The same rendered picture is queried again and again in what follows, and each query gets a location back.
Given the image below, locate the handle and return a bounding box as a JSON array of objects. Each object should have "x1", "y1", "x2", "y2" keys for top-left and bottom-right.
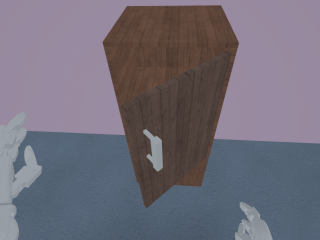
[{"x1": 143, "y1": 129, "x2": 163, "y2": 172}]

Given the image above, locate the right robot hand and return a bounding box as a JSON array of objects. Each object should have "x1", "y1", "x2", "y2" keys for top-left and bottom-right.
[{"x1": 235, "y1": 202, "x2": 273, "y2": 240}]

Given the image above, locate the left robot hand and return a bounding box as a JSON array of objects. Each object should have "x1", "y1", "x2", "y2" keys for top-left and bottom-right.
[{"x1": 0, "y1": 112, "x2": 42, "y2": 204}]

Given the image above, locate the left robot forearm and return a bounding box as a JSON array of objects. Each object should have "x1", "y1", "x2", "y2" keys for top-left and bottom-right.
[{"x1": 0, "y1": 203, "x2": 19, "y2": 240}]

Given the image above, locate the cupboard door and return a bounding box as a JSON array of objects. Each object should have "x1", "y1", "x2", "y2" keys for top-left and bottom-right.
[{"x1": 121, "y1": 51, "x2": 232, "y2": 208}]

